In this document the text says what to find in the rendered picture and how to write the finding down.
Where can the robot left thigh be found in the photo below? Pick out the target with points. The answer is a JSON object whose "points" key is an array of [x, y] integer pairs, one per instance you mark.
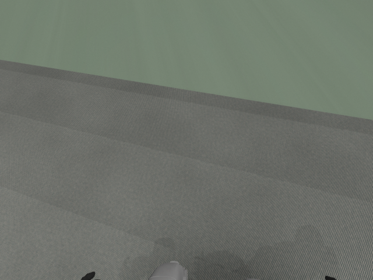
{"points": [[169, 271]]}

